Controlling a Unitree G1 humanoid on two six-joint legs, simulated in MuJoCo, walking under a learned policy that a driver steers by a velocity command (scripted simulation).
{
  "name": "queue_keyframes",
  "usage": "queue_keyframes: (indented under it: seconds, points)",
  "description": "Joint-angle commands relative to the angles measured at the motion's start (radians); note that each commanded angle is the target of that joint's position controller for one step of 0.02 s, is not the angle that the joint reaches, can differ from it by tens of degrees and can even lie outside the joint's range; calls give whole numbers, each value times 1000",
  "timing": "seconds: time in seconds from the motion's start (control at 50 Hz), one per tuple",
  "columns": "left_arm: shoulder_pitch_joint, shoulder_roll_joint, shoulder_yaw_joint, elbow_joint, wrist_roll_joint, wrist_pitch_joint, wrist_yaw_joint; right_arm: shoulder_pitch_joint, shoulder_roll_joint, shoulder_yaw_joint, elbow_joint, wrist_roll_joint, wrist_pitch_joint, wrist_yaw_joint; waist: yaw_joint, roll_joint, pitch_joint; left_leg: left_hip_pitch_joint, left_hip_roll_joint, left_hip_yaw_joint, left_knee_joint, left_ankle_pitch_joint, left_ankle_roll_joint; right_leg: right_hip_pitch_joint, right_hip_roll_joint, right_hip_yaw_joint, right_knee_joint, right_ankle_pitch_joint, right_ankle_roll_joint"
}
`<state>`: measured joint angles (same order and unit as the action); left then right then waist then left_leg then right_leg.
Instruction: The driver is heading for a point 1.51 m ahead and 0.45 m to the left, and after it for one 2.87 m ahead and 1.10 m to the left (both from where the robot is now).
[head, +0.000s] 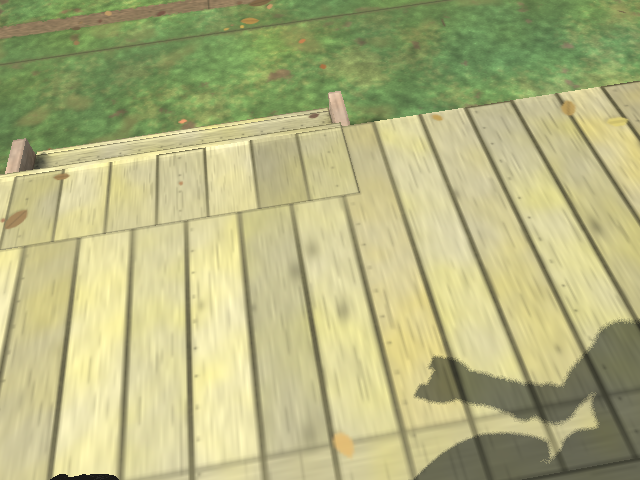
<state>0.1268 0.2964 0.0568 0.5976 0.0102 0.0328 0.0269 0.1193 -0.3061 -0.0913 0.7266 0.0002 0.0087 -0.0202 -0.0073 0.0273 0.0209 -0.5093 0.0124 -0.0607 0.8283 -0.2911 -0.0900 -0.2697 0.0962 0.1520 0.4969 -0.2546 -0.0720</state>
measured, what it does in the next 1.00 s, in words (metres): walks ahead, turning left: left foot, then left foot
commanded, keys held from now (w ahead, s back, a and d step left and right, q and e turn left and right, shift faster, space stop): q+shift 0.26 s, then w+q+shift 0.32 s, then w+shift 0.18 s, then w+e+shift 0.24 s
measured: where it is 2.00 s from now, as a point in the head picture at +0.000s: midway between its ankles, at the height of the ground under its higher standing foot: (185, 224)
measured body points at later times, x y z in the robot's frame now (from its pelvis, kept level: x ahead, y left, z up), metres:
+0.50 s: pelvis +0.05 +0.00 +0.00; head +0.07 -0.02 +0.45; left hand +0.04 +0.31 -0.09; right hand +0.30 -0.21 -0.09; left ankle +0.02 +0.16 -0.67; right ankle +0.03 -0.11 -0.74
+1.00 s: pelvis +0.29 +0.20 -0.01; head +0.32 +0.21 +0.44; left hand +0.12 +0.39 -0.15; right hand +0.54 +0.06 -0.13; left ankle +0.26 +0.27 -0.74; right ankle +0.22 -0.01 -0.62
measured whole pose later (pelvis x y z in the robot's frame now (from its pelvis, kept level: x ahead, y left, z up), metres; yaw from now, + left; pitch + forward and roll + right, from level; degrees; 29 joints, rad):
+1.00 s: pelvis +0.29 +0.20 -0.01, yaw +28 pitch +1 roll +1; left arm 0.48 0.22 0.02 0.92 -0.01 -0.06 -0.02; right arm 0.19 -0.26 -0.03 0.74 -0.06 -0.06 0.02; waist 0.07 0.00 0.03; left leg -0.30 -0.03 0.14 0.57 -0.29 0.07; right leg -0.32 -0.08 0.04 1.25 -0.26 -0.10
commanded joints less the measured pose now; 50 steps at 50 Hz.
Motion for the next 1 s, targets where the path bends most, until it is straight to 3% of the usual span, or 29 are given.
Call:
queue_keyframes:
  seconds: [0.02, 0.1, 0.14, 0.16, 0.22, 0.26, 0.28, 0.32, 0.36, 0.38, 0.4, 0.42, 0.44, 0.48, 0.5, 0.54, 0.58, 0.66, 0.74, 0.78, 0.82, 0.84, 0.86, 0.88, 0.9, 0.92, 0.94, 0.96, 1.0]
  points:
    - [-9, 66, 3, -37, 20, -20, -13, -29, -49, 1, -66, 4, -21, 15, 32, -177, -120, 129, 45, 18, -107, 0, 15, 68, -273, 149, -93, 400, -141]
    - [20, 149, 29, -6, 3, -25, -9, -34, -120, -11, -102, 14, -31, 27, 17, -142, -55, 197, 10, 43, -341, 201, 75, 98, -247, 120, -43, 349, -97]
    - [82, 144, 38, -19, 22, -35, 4, -33, -212, -33, -118, 14, -35, 25, 80, 30, -95, 248, 90, -113, -289, 587, 151, 70, -126, 18, 66, 172, -23]
    - [45, 127, 37, -27, 27, -38, 10, 3, -201, -40, -109, 28, -32, 26, 53, 111, -112, 244, 125, -196, -327, 562, 214, 47, -59, -82, 145, 108, 26]
    - [-71, 71, 38, -78, 3, -31, 11, 136, -181, -41, -98, 8, -32, 15, -36, 241, -116, 410, 285, -532, -458, 559, 391, -244, 36, -86, 444, -403, 83]
    - [-54, 58, 40, -78, -10, -33, 0, 112, -199, -51, -104, 12, -38, 2, -10, 138, -141, 452, 261, -494, -436, 541, 358, -313, -12, -12, 566, -406, 93]
    - [-29, 56, 38, -72, -13, -40, -10, 93, -187, -53, -104, 38, -28, -6, 12, 95, -173, 437, 203, -440, -453, 243, 304, -282, -43, -16, 432, -338, 87]
    - [-43, 32, 34, -69, -31, -63, -39, 56, -183, -50, -126, 53, 4, -12, 9, 146, -127, 272, 135, -438, -543, -266, 276, -131, -19, -87, 205, -261, 84]
    - [75, 44, 51, -25, -46, -84, -56, -34, -176, -44, -166, 43, 21, -12, 93, 187, -101, 61, 73, -407, -557, -319, 243, 139, -7, -123, -10, -100, 68]
    - [184, 76, 67, 22, -43, -87, -50, -75, -142, -34, -193, 40, 19, -14, 144, 155, -94, -82, 23, -354, -498, -324, 184, 323, -36, -134, -123, 9, 56]
    - [295, 131, 88, 58, -37, -90, -37, -62, -69, -16, -202, 41, 11, -12, 165, -3, -118, -261, -63, -229, -216, -323, 115, 510, -192, 26, -173, -90, 39]
    - [263, 192, 88, 27, 0, -96, -35, -20, 0, 4, -230, 46, -7, -5, 110, -193, -106, -440, -114, -194, 63, -251, 109, 483, -458, 447, -265, -419, -43]
    - [168, 208, 86, -4, 27, -115, -35, -12, -46, 0, -257, 58, -28, 3, 51, -235, -36, -519, 1, -196, 223, -161, 110, 360, -543, 596, -332, -611, -112]
    - [112, 122, 60, -11, -10, -132, -16, 19, -118, -20, -210, 38, -35, 14, 32, -153, 40, -547, 46, -136, 334, -5, 93, 324, -450, 369, -332, -484, -65]
    - [146, 129, 44, 16, 43, -111, -15, -37, -135, -26, -192, -84, -5, 61, 47, -27, 70, -451, 13, -67, 366, 54, 78, 189, -401, 230, -373, -414, -14]
    - [184, 136, 41, 43, 34, -110, -20, 22, -86, -13, -168, -60, 20, 106, 35, -111, 74, -400, 21, -30, 445, 137, 75, 158, -329, 43, -377, -246, 28]
    - [233, 127, 36, 67, 27, -119, -29, 11, -84, -9, -158, -34, 29, 117, 46, -134, 72, -402, 28, -17, 470, 190, 80, 173, -318, -51, -375, -185, 46]
    - [379, 102, 23, 138, 33, -138, -31, -98, -67, 2, -162, -44, 16, 117, 95, -117, 125, -480, -13, -47, 347, 209, 105, 285, -336, -98, -399, -150, 9]
    - [439, 85, 7, 202, 29, -140, -22, -245, -45, 29, -195, -49, -7, 134, 125, -125, 180, -423, -20, 80, 71, 168, 147, 353, -353, -203, -451, 75, -19]
    - [489, 95, 2, 256, 25, -133, -14, -300, -24, 49, -220, -51, -16, 137, 131, -137, 189, -330, -23, 164, -61, 97, 189, 396, -377, -242, -448, 369, -37]
    - [477, 135, -3, 308, 14, -121, -7, -220, -16, 55, -202, -56, -20, 114, 50, -184, 116, -68, -91, 258, -158, -17, 250, 406, -375, -284, -298, 1048, -57]
    - [469, 170, 0, 329, 14, -115, -4, -80, -44, 42, -169, -54, -25, 94, -35, -216, 23, 128, -133, 254, -144, -65, 272, 382, -400, -277, -111, 1345, -66]
    - [419, 198, 3, 328, 3, -112, -3, 175, -90, 20, -99, -51, -38, 72, -171, -221, -102, 444, -121, 176, -221, -6, 293, 254, -390, -268, 145, 1317, -59]
    - [361, 158, -8, 286, -7, -121, -12, 380, -182, -12, -41, -67, -46, 49, -268, -162, -242, 800, 70, -64, -282, -152, 304, -26, -326, -259, 485, 908, -52]
    - [417, -14, -39, 219, -32, -128, -43, 381, -276, -30, -33, -81, -59, 34, -141, 119, -397, 1058, 408, -574, -403, -532, 311, -393, -135, -166, 842, -215, -36]
    - [285, 107, -4, 206, -35, -134, -36, 375, -243, -25, -33, -66, -63, 25, -190, -14, -352, 890, 419, -684, -548, -490, 255, -429, -124, -15, 922, -132, -67]
    - [234, 96, 3, 186, -41, -130, -36, 302, -186, -8, 6, -67, -66, 23, -121, -13, -147, 726, 366, -475, -551, -331, 230, -466, -169, -36, 897, -9, -68]
    - [252, 55, -8, 203, -34, -125, -41, 251, -128, 4, 13, -62, -74, 28, -75, -20, -49, 589, 331, -339, -590, -179, 224, -435, -206, -62, 845, 39, -59]
    - [333, -2, -13, 257, -5, -87, -57, 193, -50, 26, 24, -41, -88, 26, 4, 45, 21, 430, 244, -123, -649, -76, 180, -359, -241, -77, 807, 70, -31]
